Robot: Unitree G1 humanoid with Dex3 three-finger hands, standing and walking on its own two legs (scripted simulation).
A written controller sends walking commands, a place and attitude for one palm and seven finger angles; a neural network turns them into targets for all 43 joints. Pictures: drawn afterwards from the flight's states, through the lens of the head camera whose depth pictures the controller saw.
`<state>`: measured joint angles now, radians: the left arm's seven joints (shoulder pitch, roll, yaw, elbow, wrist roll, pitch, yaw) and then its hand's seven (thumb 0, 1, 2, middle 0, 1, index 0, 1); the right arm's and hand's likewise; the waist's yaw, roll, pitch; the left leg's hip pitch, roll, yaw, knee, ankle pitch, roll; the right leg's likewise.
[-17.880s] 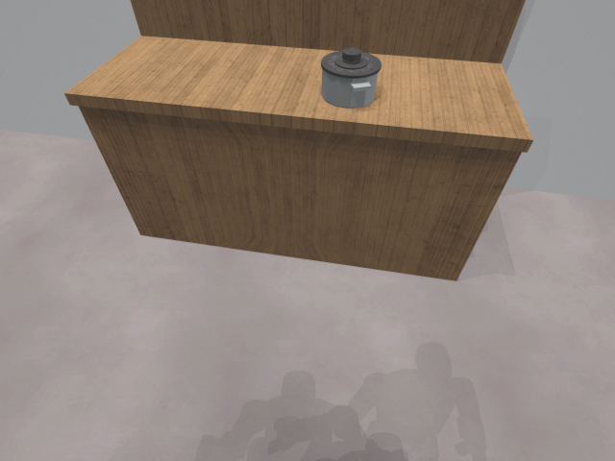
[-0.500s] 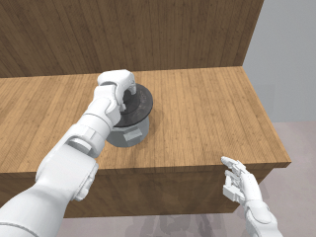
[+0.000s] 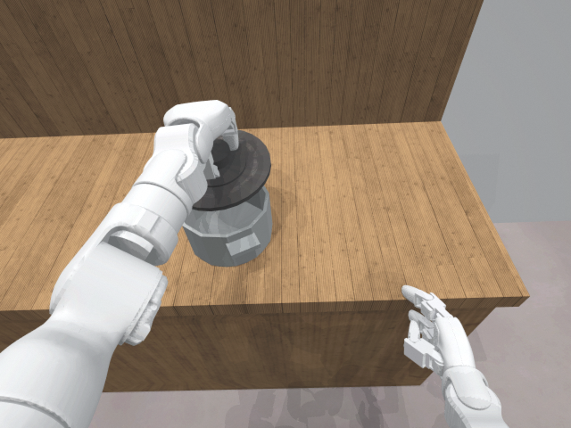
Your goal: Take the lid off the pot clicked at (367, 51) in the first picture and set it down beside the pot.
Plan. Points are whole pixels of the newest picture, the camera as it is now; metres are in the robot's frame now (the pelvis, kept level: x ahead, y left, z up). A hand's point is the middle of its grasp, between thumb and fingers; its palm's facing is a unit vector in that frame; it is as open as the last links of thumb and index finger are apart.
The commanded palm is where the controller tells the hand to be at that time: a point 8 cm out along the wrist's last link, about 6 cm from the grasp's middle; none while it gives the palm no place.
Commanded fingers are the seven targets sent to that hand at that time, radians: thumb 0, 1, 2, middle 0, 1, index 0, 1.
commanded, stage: lift the lid straight up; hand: left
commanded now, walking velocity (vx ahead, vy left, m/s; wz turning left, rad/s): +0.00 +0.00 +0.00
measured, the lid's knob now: (213, 154) +0.50 +0.10 +0.12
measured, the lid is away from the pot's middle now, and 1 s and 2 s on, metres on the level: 0.01 0.02 0.12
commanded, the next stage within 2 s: move the lid sideways beside the pot in 0.90 s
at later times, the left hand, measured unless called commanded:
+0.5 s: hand (197, 136) +0.47 +0.11 +0.18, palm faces -0.24 -0.06 -0.97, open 8.4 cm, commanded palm +0.48 +0.11 +0.25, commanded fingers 0.00 0.59 1.03 -0.79 -1.00 -0.78 -1.00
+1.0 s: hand (203, 122) +0.48 +0.10 +0.20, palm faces -0.26 -0.05 -0.97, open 8.4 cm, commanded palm +0.48 +0.10 +0.27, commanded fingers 0.00 0.59 1.03 -0.79 -1.00 -0.78 -1.00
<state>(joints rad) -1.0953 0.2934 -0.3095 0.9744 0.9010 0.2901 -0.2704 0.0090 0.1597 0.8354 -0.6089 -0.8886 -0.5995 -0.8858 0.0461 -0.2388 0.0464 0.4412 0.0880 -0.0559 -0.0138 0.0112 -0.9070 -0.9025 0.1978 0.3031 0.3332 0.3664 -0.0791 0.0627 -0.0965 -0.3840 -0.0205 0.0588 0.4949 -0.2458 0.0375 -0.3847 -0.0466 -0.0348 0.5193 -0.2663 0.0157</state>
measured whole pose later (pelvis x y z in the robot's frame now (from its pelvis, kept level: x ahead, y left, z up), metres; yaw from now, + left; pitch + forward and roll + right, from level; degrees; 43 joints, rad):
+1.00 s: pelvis +0.00 +0.00 +0.00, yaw +0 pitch +7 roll +1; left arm -1.23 0.31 -0.31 0.97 0.92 0.33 -0.38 0.01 0.15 0.83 -0.61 -0.89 -0.60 -0.89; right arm 0.05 -0.25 0.05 0.45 0.08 -0.06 -0.01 0.01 -0.91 -0.90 0.20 0.30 0.29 0.35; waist -0.08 0.07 -0.09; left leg -0.35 -0.03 0.05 0.45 -0.22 0.04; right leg -0.36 -0.05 -0.04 0.49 -0.25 0.02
